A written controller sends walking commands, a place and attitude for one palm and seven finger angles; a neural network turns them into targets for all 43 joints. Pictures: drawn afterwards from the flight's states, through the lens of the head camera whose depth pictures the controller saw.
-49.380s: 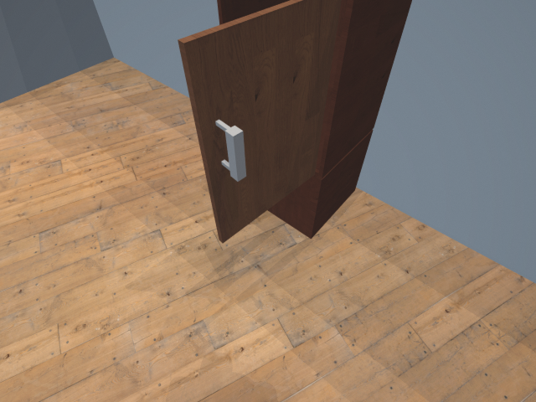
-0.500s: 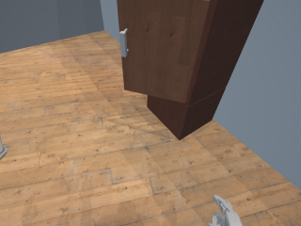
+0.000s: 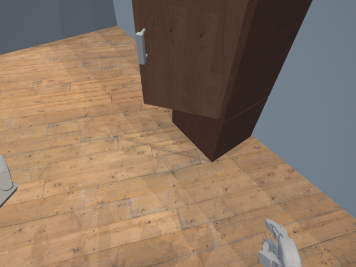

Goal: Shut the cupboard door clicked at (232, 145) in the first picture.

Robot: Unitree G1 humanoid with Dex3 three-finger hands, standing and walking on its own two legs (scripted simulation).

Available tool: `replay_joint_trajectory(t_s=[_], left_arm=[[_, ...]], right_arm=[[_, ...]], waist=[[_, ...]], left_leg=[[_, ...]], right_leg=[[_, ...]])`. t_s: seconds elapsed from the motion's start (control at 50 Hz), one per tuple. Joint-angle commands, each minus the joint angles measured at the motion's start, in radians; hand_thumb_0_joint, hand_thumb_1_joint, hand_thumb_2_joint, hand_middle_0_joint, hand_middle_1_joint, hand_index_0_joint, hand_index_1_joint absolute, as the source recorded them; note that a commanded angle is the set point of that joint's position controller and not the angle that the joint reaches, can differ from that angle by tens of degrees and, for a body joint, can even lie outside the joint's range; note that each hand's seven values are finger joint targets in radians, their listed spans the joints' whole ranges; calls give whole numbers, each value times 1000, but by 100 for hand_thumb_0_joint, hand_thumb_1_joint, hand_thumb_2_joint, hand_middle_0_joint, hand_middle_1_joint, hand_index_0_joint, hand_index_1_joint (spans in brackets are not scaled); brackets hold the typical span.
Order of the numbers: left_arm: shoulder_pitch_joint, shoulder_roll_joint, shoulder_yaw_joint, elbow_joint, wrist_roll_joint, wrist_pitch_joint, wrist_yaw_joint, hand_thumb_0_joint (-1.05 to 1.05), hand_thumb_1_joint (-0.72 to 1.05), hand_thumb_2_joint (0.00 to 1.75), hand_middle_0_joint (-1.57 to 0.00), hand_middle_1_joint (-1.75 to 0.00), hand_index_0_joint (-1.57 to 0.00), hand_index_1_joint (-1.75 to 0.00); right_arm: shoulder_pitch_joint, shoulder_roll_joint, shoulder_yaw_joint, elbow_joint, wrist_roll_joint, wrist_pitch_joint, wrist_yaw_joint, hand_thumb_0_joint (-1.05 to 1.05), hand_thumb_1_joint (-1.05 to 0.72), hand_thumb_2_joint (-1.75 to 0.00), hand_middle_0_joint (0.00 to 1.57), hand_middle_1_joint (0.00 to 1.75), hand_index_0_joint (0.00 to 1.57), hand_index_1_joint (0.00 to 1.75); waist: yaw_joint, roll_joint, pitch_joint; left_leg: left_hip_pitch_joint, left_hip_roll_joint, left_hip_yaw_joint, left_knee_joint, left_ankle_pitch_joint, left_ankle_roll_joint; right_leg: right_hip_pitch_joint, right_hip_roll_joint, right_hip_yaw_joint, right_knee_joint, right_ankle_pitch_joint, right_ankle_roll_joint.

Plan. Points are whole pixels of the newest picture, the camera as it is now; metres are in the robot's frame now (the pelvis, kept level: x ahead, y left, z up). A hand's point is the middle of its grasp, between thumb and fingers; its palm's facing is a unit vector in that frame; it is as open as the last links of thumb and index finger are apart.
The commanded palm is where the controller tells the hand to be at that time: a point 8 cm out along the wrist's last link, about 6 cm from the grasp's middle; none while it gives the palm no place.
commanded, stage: stop stepping back and stand still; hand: left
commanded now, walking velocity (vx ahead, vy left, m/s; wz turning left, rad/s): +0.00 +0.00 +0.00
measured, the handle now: (143, 46) +0.93 +0.18 +0.01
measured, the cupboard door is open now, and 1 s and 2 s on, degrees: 39 39 39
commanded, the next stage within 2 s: let the arm hang, fingers relaxed in 0.06 s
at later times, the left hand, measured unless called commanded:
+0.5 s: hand out of the picture +0.01 +0.19 -0.17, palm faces +0.03 -0.98 -0.18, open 7.1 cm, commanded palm none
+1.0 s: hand out of the picture -0.03 +0.22 -0.16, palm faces +0.01 -0.96 -0.27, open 7.4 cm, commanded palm none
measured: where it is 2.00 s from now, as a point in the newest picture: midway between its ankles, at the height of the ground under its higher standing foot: outside the picture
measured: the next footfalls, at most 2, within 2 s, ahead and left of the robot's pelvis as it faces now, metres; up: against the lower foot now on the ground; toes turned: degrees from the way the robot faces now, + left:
none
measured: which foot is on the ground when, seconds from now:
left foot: down 0.00-1.00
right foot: down 0.00-1.00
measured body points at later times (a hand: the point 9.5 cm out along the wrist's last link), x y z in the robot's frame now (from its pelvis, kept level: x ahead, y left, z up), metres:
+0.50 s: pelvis -0.05 +0.01 +0.00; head -0.03 +0.03 +0.45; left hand +0.01 +0.24 -0.15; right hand +0.02 -0.24 -0.13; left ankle -0.03 +0.11 -0.74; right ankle +0.00 -0.09 -0.74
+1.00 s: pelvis -0.04 +0.01 +0.01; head -0.04 +0.00 +0.46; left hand -0.03 +0.27 -0.14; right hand -0.04 -0.23 -0.15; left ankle -0.03 +0.11 -0.74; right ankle +0.00 -0.09 -0.74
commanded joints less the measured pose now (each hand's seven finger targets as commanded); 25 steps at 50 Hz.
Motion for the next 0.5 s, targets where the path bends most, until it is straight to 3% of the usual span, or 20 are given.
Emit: replay_joint_trajectory(t_s=[0.0,0.08,0.1,0.12,0.14,0.16,0.18,0.22,0.28,0.32,0.36,0.42,0.48], left_arm=[[49,158,118,-162,-10,-39,13,0,90,90,-20,-30,-20,-30],[16,164,116,-222,-9,-46,15,0,90,90,-20,-30,-20,-30],[-8,189,134,-252,-6,-49,17,0,90,90,-20,-30,-20,-30],[-7,169,118,-242,-7,-50,17,0,90,90,-20,-30,-20,-30],[-117,-33,-367,528,50,94,-130,0,90,90,-20,-30,-20,-30],[-121,-41,-330,587,59,169,-160,0,90,90,-20,-30,-20,-30],[-123,-53,-333,580,60,193,-169,0,90,90,-20,-30,-20,-30],[-196,-62,-351,667,67,188,-180,0,90,90,-20,-30,-20,-30],[-260,-43,-366,833,72,187,-180,0,90,90,-20,-30,-20,-30],[-280,-58,-383,954,71,195,-171,0,90,90,-20,-30,-20,-30],[-298,-71,-398,1061,68,200,-165,0,90,90,-20,-30,-20,-30],[-299,-89,-407,1192,65,203,-160,0,90,90,-20,-30,-20,-30],[-251,-117,-394,1304,69,200,-158,0,90,90,-20,-30,-20,-30]], right_arm=[[-38,-122,-40,-136,-2,-23,-6,0,-90,-90,20,30,20,30],[-45,-115,-31,-147,-7,-25,-13,0,-90,-90,20,30,20,30],[-51,-119,-32,-147,-10,-29,-16,0,-90,-90,20,30,20,30],[-46,-111,-26,-146,-11,-31,-16,0,-90,-90,20,30,20,30],[-138,-272,-62,5,12,-99,80,0,-90,-90,20,30,20,30],[-47,-261,-80,47,-15,-65,85,0,-90,-90,20,30,20,30],[-30,-252,-72,43,-18,-44,81,0,-90,-90,20,30,20,30],[-12,-232,-55,50,-28,-20,78,0,-90,-90,20,30,20,30],[-18,-237,-42,75,-40,7,73,0,-90,-90,20,30,20,30],[13,-197,-29,110,-45,29,70,0,-90,-90,20,30,20,30],[33,-164,-17,157,-50,45,68,0,-90,-90,20,30,20,30],[29,-148,-9,215,-53,53,66,0,-90,-90,20,30,20,30],[41,-131,-18,271,-56,59,59,0,-90,-90,20,30,20,30]], waist=[[13,27,-164],[18,55,-144],[20,85,-147],[20,85,-132],[-8,76,6],[5,99,-84],[7,117,-53],[17,29,-66],[25,-168,-68],[17,-192,-82],[9,-144,-86],[20,46,-46],[34,161,-17]], left_leg=[[-47,82,-72,-75,399,4],[-70,84,-85,-110,332,14],[-68,82,-88,-115,324,14],[-81,83,-93,-126,299,15],[-90,76,-62,18,430,13],[-38,86,-64,-6,402,9],[-64,95,-77,-30,299,19],[-121,103,-125,-60,259,50],[-112,75,-146,-60,215,55],[-66,44,-127,-47,194,45],[-29,25,-113,-64,149,37],[-57,50,-135,-157,59,40],[-120,46,-135,-219,-102,39]], right_leg=[[179,-129,121,2,487,20],[170,-109,113,-8,375,27],[168,-112,115,-7,366,24],[167,-109,113,-11,339,25],[-15,-170,45,87,430,9],[-37,-161,113,47,308,-7],[-63,-146,98,36,175,0],[-41,-123,75,64,103,2],[-4,-138,121,30,123,-17],[-11,-165,158,-1,127,-34],[-23,-178,174,-40,60,-35],[-6,-134,149,-59,-44,-10],[48,-114,129,-78,-50,-10]])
